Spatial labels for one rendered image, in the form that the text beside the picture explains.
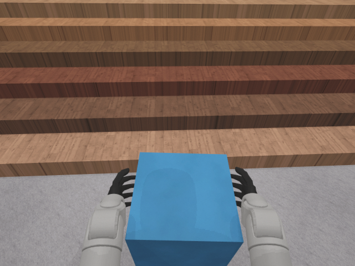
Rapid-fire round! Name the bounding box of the robot right forearm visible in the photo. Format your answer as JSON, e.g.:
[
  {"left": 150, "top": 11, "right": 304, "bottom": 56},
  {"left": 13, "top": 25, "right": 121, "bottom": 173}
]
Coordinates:
[{"left": 241, "top": 193, "right": 292, "bottom": 266}]

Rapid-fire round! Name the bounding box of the right robot hand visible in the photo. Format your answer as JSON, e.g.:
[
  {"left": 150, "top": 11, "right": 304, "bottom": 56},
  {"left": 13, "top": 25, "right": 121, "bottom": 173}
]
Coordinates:
[{"left": 231, "top": 167, "right": 257, "bottom": 207}]

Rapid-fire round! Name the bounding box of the robot left forearm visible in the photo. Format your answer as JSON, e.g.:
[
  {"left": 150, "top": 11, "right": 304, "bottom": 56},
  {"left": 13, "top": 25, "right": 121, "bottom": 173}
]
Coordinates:
[{"left": 79, "top": 194, "right": 126, "bottom": 266}]

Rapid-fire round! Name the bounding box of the carton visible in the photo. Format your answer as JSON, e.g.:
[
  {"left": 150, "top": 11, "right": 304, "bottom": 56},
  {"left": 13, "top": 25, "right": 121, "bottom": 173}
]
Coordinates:
[{"left": 125, "top": 152, "right": 244, "bottom": 266}]

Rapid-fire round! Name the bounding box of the left robot hand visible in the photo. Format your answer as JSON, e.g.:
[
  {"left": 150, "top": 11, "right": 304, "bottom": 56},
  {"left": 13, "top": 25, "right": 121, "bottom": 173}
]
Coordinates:
[{"left": 108, "top": 168, "right": 136, "bottom": 207}]

